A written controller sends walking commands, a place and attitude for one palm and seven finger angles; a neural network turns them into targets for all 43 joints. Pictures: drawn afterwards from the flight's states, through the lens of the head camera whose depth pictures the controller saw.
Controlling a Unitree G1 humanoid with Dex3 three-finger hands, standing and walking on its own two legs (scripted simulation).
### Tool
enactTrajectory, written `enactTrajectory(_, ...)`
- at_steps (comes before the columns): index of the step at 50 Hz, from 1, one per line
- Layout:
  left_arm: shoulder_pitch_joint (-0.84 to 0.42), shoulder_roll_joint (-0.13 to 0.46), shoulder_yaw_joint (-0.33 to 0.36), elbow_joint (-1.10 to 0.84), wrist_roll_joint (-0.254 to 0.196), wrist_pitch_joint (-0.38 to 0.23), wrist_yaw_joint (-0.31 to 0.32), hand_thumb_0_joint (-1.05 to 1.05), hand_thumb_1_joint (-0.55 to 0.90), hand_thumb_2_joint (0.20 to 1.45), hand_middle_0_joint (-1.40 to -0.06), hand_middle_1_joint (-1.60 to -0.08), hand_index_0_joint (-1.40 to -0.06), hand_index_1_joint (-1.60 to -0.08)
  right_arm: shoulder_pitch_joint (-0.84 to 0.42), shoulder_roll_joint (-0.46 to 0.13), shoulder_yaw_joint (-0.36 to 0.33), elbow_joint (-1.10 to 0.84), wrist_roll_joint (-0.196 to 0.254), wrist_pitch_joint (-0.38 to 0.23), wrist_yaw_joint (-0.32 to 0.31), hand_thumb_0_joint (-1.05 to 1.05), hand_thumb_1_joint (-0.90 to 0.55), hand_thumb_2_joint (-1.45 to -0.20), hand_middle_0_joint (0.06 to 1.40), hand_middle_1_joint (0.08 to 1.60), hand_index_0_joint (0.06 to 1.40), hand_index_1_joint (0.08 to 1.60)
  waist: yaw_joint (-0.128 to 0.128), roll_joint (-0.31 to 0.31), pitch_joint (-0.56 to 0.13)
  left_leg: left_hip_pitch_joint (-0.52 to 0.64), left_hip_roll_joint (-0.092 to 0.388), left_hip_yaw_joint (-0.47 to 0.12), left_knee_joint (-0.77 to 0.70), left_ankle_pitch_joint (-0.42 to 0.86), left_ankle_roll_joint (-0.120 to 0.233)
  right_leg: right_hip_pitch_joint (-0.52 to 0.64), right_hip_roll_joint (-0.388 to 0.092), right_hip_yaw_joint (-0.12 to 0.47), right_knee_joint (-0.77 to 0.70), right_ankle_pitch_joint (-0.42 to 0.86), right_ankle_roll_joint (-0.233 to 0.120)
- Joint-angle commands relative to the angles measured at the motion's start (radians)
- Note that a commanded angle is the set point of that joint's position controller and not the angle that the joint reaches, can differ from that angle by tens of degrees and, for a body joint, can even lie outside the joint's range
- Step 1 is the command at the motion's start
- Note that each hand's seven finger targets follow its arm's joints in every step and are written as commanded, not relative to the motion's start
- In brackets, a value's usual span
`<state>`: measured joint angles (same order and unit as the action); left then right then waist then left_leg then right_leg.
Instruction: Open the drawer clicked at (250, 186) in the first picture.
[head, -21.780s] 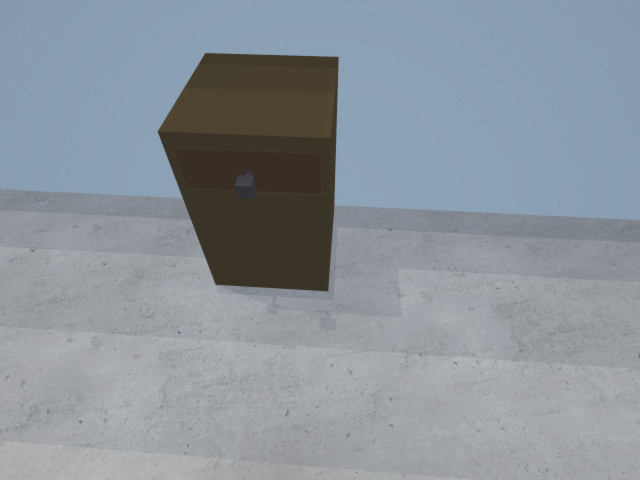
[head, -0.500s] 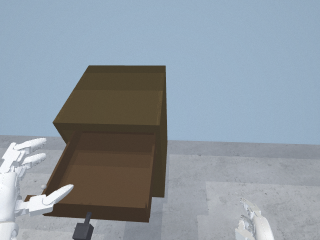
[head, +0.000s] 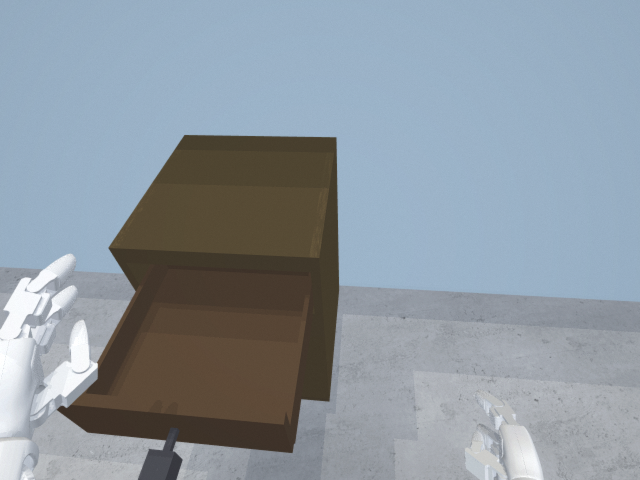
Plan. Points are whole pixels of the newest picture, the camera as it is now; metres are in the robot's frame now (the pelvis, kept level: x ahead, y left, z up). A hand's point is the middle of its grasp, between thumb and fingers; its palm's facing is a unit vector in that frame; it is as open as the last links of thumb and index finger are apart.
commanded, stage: step back with the hand held close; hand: left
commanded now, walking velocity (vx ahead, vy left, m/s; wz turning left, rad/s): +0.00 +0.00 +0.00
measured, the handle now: (166, 454) +0.20 +0.29 -0.20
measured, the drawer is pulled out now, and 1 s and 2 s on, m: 0.30 0.30 0.30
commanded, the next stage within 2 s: stop stepping back and stand still in 1.58 s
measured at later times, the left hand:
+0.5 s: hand (50, 406) +0.14 +0.26 +0.14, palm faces +0.24 -0.82 -0.52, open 7.4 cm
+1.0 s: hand out of the picture +0.07 +0.26 +0.16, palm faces +0.38 -0.80 -0.46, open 7.4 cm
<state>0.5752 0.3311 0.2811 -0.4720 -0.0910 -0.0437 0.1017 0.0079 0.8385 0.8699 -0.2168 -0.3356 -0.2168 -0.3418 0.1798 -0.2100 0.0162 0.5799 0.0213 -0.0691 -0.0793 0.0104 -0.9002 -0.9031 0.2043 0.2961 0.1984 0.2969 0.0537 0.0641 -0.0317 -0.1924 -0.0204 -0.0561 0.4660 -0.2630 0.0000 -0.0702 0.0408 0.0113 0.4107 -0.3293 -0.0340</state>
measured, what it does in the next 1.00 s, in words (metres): shifts its weight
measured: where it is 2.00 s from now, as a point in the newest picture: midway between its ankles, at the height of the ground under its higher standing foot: outside the picture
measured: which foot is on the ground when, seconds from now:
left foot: down 0.00-1.00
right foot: down 0.00-1.00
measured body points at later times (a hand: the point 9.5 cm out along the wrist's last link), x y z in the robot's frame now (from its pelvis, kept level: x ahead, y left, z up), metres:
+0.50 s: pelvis -0.04 +0.02 +0.00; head +0.00 +0.02 +0.45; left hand +0.12 +0.30 +0.17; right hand +0.14 -0.22 -0.08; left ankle -0.01 +0.12 -0.74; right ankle -0.07 -0.10 -0.74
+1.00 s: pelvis -0.11 +0.02 -0.01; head -0.07 +0.04 +0.43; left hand +0.05 +0.30 +0.19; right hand +0.08 -0.21 -0.09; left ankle -0.01 +0.13 -0.73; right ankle -0.07 -0.10 -0.74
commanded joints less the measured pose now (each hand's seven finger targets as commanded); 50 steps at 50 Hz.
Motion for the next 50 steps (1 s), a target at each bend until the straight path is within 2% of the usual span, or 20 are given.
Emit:
enactTrajectory(1, -0.062, 0.178, 0.129, -0.251, 0.003, -0.074, 0.025, 0.0, 0.9, 0.9, -0.2, -0.3, -0.2, -0.3, -0.126, -0.085, -0.035, -0.17, 0.001, -0.055, -0.007, 0.0, -0.9, -0.9, 0.2, 0.3, 0.2, 0.3, -0.006, 0.001, -0.092, 0.15, 0.006, 0.051, -0.007, 0.347, 0.024, -0.083, -0.044, -0.045, -0.051, 0.462, 0.028)
enactTrajectory(5, -0.033, 0.166, 0.136, -0.206, 0.004, -0.075, 0.028, 0.0, 0.9, 0.9, -0.2, -0.3, -0.2, -0.3, -0.13, -0.086, -0.041, -0.157, -0.001, -0.057, -0.006, 0.0, -0.9, -0.9, 0.2, 0.3, 0.2, 0.3, -0.006, -0.022, -0.056, 0.147, 0.011, 0.05, -0.011, 0.336, 0.026, -0.104, -0.04, -0.049, -0.055, 0.449, 0.03)
enactTrajectory(6, -0.253, 0.338, 0.291, -0.32, 0.013, -0.142, 0.041, 0.0, 0.9, 0.9, -0.2, -0.3, -0.2, -0.3, -0.082, -0.103, -0.024, -0.215, 0.001, -0.032, 0.002, 0.0, -0.9, -0.9, 0.2, 0.3, 0.2, 0.3, -0.038, 0.038, 0.072, 0.07, 0.015, 0.019, 0.004, 0.316, 0.043, -0.17, -0.085, -0.007, -0.122, 0.51, 0.035)
enactTrajectory(7, -0.172, 0.3, 0.288, -0.251, 0.016, -0.153, 0.033, 0.0, 0.9, 0.9, -0.2, -0.3, -0.2, -0.3, -0.108, -0.097, -0.044, -0.174, -0.005, -0.027, 0.003, 0.0, -0.9, -0.9, 0.2, 0.3, 0.2, 0.3, -0.033, -0.063, 0.036, 0.076, 0.021, 0.012, 0.03, 0.314, 0.041, -0.173, -0.095, 0.026, -0.133, 0.555, 0.035)
enactTrajectory(9, -0.033, 0.196, 0.196, -0.148, 0.029, -0.149, 0.012, 0.0, 0.9, 0.9, -0.2, -0.3, -0.2, -0.3, -0.125, -0.107, -0.054, -0.174, -0.004, 0.008, 0.013, 0.0, -0.9, -0.9, 0.2, 0.3, 0.2, 0.3, -0.042, -0.139, 0.028, 0.063, 0.021, 0.007, 0.045, 0.334, 0.046, -0.155, -0.098, 0.014, -0.123, 0.592, 0.045)
enactTrajectory(11, 0.029, 0.147, 0.155, -0.162, 0.033, -0.167, -0.005, 0.0, 0.9, 0.9, -0.2, -0.3, -0.2, -0.3, -0.117, -0.118, -0.063, -0.182, -0.01, 0.031, 0.025, 0.0, -0.9, -0.9, 0.2, 0.3, 0.2, 0.3, -0.046, -0.085, -0.032, 0.063, 0.016, 0.014, 0.031, 0.405, 0.051, -0.113, -0.092, -0.019, -0.101, 0.604, 0.051)
enactTrajectory(13, 0.099, 0.151, 0.163, -0.19, 0.032, -0.169, -0.003, 0.0, 0.9, 0.9, -0.2, -0.3, -0.2, -0.3, -0.124, -0.122, -0.072, -0.181, -0.008, 0.05, 0.029, 0.0, -0.9, -0.9, 0.2, 0.3, 0.2, 0.3, -0.044, -0.037, -0.101, 0.096, 0.029, 0.015, 0.007, 0.448, 0.052, -0.103, -0.079, -0.028, -0.089, 0.531, 0.051)
enactTrajectory(17, 0.118, 0.222, 0.209, -0.319, 0.026, -0.173, 0.017, 0.0, 0.9, 0.9, -0.2, -0.3, -0.2, -0.3, -0.142, -0.123, -0.079, -0.211, 0.003, 0.065, 0.018, 0.0, -0.9, -0.9, 0.2, 0.3, 0.2, 0.3, -0.047, -0.021, -0.187, 0.092, 0.054, 0.012, -0.011, 0.489, 0.048, -0.082, -0.071, -0.031, -0.059, 0.463, 0.053)
enactTrajectory(20, 0.125, 0.244, 0.231, -0.354, 0.024, -0.179, 0.033, 0.0, 0.9, 0.9, -0.2, -0.3, -0.2, -0.3, -0.129, -0.119, -0.081, -0.208, -0.002, 0.071, 0.01, 0.0, -0.9, -0.9, 0.2, 0.3, 0.2, 0.3, -0.051, -0.034, -0.172, 0.048, 0.056, -0.004, -0.02, 0.439, 0.048, -0.093, -0.055, -0.04, -0.053, 0.402, 0.055)
enactTrajectory(21, 0.107, 0.262, 0.232, -0.387, 0.025, -0.183, 0.036, 0.0, 0.9, 0.9, -0.2, -0.3, -0.2, -0.3, -0.125, -0.128, -0.08, -0.213, -0.001, 0.072, 0.006, 0.0, -0.9, -0.9, 0.2, 0.3, 0.2, 0.3, -0.056, 0.013, -0.17, 0.023, 0.063, -0.016, -0.038, 0.436, 0.05, -0.085, -0.053, -0.044, -0.042, 0.371, 0.055)
enactTrajectory(24, 0.123, 0.253, 0.234, -0.377, 0.021, -0.186, 0.046, 0.0, 0.9, 0.9, -0.2, -0.3, -0.2, -0.3, -0.118, -0.122, -0.083, -0.211, 0.004, 0.056, 0.002, 0.0, -0.9, -0.9, 0.2, 0.3, 0.2, 0.3, -0.057, 0.03, -0.153, 0.002, 0.081, -0.03, -0.049, 0.393, 0.046, -0.11, -0.044, -0.043, -0.019, 0.305, 0.054)
enactTrajectory(27, 0.138, 0.243, 0.241, -0.346, 0.022, -0.19, 0.049, 0.0, 0.9, 0.9, -0.2, -0.3, -0.2, -0.3, -0.12, -0.126, -0.088, -0.205, 0.004, 0.046, 0.003, 0.0, -0.9, -0.9, 0.2, 0.3, 0.2, 0.3, -0.058, 0.047, -0.129, -0.093, 0.1, -0.058, -0.096, 0.258, 0.054, -0.088, -0.029, -0.043, 0.017, 0.222, 0.053)
enactTrajectory(33, 0.148, 0.202, 0.229, -0.308, 0.034, -0.202, 0.046, 0.0, 0.9, 0.9, -0.2, -0.3, -0.2, -0.3, -0.134, -0.142, -0.083, -0.207, 0.002, 0.019, 0.008, 0.0, -0.9, -0.9, 0.2, 0.3, 0.2, 0.3, -0.056, 0.045, -0.063, -0.406, 0.123, -0.13, -0.186, -0.208, 0.086, 0.036, -0.003, -0.024, 0.1, 0.138, 0.051)
enactTrajectory(37, 0.118, 0.212, 0.239, -0.358, 0.046, -0.216, 0.051, 0.0, 0.9, 0.9, -0.2, -0.3, -0.2, -0.3, -0.126, -0.145, -0.08, -0.217, 0.001, -0.012, 0.005, 0.0, -0.9, -0.9, 0.2, 0.3, 0.2, 0.3, -0.055, 0.068, -0.062, -0.535, 0.142, -0.16, -0.196, -0.356, 0.1, 0.088, 0.003, -0.004, 0.159, 0.095, 0.051)
enactTrajectory(40, 0.101, 0.211, 0.239, -0.396, 0.049, -0.23, 0.053, 0.0, 0.9, 0.9, -0.2, -0.3, -0.2, -0.3, -0.102, -0.147, -0.079, -0.207, -0.005, -0.034, 0.011, 0.0, -0.9, -0.9, 0.2, 0.3, 0.2, 0.3, -0.055, 0.044, -0.08, -0.514, 0.131, -0.139, -0.143, -0.355, 0.094, 0.045, -0.005, 0.013, 0.144, 0.068, 0.047)
enactTrajectory(41, 0.078, 0.246, 0.26, -0.426, 0.05, -0.235, 0.055, 0.0, 0.9, 0.9, -0.2, -0.3, -0.2, -0.3, -0.104, -0.155, -0.083, -0.206, -0.008, -0.041, 0.007, 0.0, -0.9, -0.9, 0.2, 0.3, 0.2, 0.3, -0.059, 0.056, -0.08, -0.488, 0.127, -0.124, -0.124, -0.358, 0.089, 0.007, -0.005, 0.027, 0.119, 0.049, 0.046)
enactTrajectory(43, 0.084, 0.216, 0.235, -0.421, 0.048, -0.241, 0.057, 0.0, 0.9, 0.9, -0.2, -0.3, -0.2, -0.3, -0.091, -0.14, -0.078, -0.199, -0.01, -0.051, 0.011, 0.0, -0.9, -0.9, 0.2, 0.3, 0.2, 0.3, -0.06, 0.022, -0.069, -0.434, 0.106, -0.104, -0.07, -0.318, 0.075, -0.07, -0.033, 0.046, 0.07, -0.002, 0.034)
enactTrajectory(46, 0.058, 0.242, 0.244, -0.427, 0.043, -0.25, 0.069, 0.0, 0.9, 0.9, -0.2, -0.3, -0.2, -0.3, -0.075, -0.144, -0.089, -0.165, -0.014, -0.054, 0.012, 0.0, -0.9, -0.9, 0.2, 0.3, 0.2, 0.3, -0.075, -0.027, -0.061, -0.224, 0.037, -0.022, 0.113, -0.186, 0.029, -0.317, -0.116, 0.129, -0.082, -0.072, -0.012)
enactTrajectory(48, 0.036, 0.21, 0.203, -0.41, 0.039, -0.256, 0.077, 0.0, 0.9, 0.9, -0.2, -0.3, -0.2, -0.3, -0.07, -0.124, -0.086, -0.137, -0.016, -0.049, 0.013, 0.0, -0.9, -0.9, 0.2, 0.3, 0.2, 0.3, -0.084, -0.083, -0.064, -0.132, 0.007, 0.006, 0.216, -0.097, 0.006, -0.404, -0.191, 0.146, -0.118, -0.022, -0.046)
enactTrajectory(50, 0.04, 0.211, 0.206, -0.359, 0.04, -0.251, 0.085, 0.0, 0.9, 0.9, -0.2, -0.3, -0.2, -0.3, -0.08, -0.111, -0.088, -0.118, -0.017, -0.039, 0.013, 0.0, -0.9, -0.9, 0.2, 0.3, 0.2, 0.3, -0.086, -0.118, -0.062, -0.104, 0.003, 0.016, 0.227, -0.055, 0.001, -0.427, -0.208, 0.122, -0.115, 0.025, -0.049)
